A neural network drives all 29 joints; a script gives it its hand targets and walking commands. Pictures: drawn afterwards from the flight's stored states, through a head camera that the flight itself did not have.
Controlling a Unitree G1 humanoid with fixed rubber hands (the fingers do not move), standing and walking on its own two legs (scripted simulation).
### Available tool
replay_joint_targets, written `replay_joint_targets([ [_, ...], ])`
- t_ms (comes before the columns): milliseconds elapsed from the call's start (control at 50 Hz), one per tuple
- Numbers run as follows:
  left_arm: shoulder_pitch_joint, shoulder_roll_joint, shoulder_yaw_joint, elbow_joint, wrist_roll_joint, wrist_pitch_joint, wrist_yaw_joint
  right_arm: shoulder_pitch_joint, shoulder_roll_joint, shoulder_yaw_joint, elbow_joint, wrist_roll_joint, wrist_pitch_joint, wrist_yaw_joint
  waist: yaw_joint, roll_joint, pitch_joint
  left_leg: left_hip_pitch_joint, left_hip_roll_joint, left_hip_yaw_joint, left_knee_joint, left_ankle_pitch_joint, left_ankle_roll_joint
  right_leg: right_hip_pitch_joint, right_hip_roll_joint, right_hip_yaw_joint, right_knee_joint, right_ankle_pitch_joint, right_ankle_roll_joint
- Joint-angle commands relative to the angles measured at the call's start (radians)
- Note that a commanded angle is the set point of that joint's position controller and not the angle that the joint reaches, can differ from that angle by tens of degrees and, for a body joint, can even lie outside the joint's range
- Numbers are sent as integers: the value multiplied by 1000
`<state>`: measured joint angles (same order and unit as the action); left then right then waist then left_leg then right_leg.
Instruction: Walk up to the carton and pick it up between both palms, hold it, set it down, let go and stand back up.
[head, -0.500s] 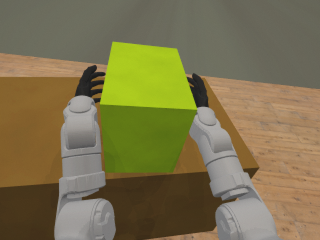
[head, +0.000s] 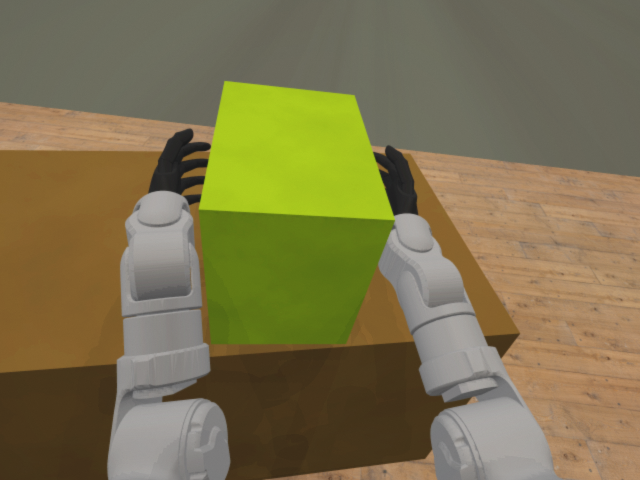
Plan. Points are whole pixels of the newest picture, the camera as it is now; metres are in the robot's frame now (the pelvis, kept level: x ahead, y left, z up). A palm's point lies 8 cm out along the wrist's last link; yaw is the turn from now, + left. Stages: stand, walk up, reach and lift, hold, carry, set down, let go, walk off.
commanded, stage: hold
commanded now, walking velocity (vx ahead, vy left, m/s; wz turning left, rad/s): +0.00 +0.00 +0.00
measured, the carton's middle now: (286, 214) +0.40 +0.02 +0.16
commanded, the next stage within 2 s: set down in 0.14 s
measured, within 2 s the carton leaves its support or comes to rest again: neither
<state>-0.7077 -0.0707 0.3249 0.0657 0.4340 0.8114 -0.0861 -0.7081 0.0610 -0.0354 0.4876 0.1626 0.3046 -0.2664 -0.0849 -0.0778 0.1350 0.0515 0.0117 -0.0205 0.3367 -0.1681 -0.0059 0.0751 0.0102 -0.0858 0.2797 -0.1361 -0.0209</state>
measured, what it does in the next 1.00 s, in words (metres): stands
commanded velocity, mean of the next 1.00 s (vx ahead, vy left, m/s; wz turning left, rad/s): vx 0.00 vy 0.00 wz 0.00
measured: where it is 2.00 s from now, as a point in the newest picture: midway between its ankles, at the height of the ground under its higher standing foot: outside the picture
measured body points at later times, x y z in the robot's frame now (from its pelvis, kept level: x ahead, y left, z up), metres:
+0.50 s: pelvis +0.01 +0.00 +0.00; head -0.03 +0.04 +0.45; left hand +0.39 +0.15 +0.21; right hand +0.38 -0.12 +0.19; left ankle +0.03 +0.12 -0.75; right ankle +0.03 -0.10 -0.75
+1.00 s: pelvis +0.03 +0.01 +0.00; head +0.03 +0.06 +0.45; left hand +0.43 +0.14 +0.16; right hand +0.41 -0.13 +0.15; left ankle +0.03 +0.12 -0.75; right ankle +0.03 -0.10 -0.75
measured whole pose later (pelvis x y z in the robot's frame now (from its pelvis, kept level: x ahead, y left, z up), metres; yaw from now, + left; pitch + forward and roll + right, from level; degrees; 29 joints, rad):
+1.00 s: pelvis +0.03 +0.01 +0.00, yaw +1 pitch -9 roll -1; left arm -0.62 -0.10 0.25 0.23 0.40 0.47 -0.02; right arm -0.60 0.08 -0.12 0.62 0.05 -0.10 -0.21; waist -0.07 -0.10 0.15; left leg 0.01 0.00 -0.03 0.35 -0.21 0.00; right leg 0.06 0.00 -0.10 0.25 -0.16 0.00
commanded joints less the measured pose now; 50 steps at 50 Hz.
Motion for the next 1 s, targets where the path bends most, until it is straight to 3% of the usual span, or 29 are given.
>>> replay_joint_targets([
  [0, -552, -478, -442, -34, -155, -46, -111, -766, 458, 352, -270, 59, -60, 116, -16, 108, -428, 18, -35, 67, -53, 173, 5, 110, 28, -33, -25, 94, 49],
  [120, -552, -485, -447, -40, -158, -45, -110, -779, 457, 359, -284, 64, -65, 115, -15, 107, -444, 34, -35, 67, -44, 203, 2, 111, 31, -34, -25, 113, 49],
  [220, -542, -495, -484, -75, -180, -84, -110, -780, 458, 381, -325, 73, -110, 110, -23, 97, -486, 42, -44, 60, -12, 248, -1, 141, 27, -36, -10, 217, 56],
  [360, -515, -437, -356, 73, -106, -176, -139, -710, 418, 209, -182, -100, -233, 160, 7, 80, -313, -57, -38, 93, -120, -67, 41, 76, -6, -59, -49, -58, 56],
  [400, -498, -435, -338, 111, -93, -208, -143, -694, 409, 166, -158, -145, -284, 175, 16, 82, -299, -69, -33, 101, -131, -95, 44, 76, -10, -68, -51, -85, 53],
  [520, -453, -461, -380, 144, -102, -294, -129, -680, 380, 161, -145, -190, -409, 183, 17, 82, -368, 7, -25, 105, -77, 89, 16, 102, 1, -88, -40, 56, 52],
  [620, -418, -476, -436, 104, -126, -335, -117, -645, 373, 227, -144, -170, -456, 170, 5, 60, -445, 47, -25, 91, -28, 265, -3, 162, 8, -85, -12, 262, 62],
  [780, -444, -514, -563, 6, -177, -408, -68, -606, 394, 306, -179, -127, -496, 161, -11, 108, -614, 96, -23, 57, 40, 492, -44, 175, 15, -77, 24, 451, 59],
  [920, -377, -477, -490, 103, -137, -387, -68, -546, 361, 258, -81, -132, -459, 165, 7, 111, -473, 26, -26, 59, -6, 338, -29, 159, 3, -64, 2, 345, 55],
  [980, -388, -480, -473, 116, -136, -388, -69, -563, 353, 232, -74, -137, -462, 172, 12, 111, -471, 27, -21, 61, -13, 330, -31, 141, 6, -69, -2, 319, 51],
])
